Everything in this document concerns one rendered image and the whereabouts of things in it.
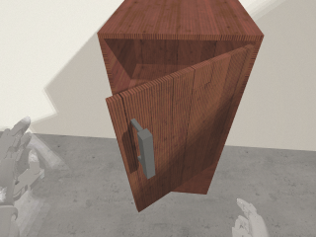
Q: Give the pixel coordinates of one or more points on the left robot hand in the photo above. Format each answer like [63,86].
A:
[12,144]

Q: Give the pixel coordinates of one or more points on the cupboard door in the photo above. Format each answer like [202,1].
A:
[187,112]

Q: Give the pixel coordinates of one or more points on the handle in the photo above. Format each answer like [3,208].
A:
[146,148]

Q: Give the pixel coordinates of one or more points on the right robot hand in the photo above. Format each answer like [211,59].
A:
[254,226]

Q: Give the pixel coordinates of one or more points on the left robot forearm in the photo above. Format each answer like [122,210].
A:
[8,224]

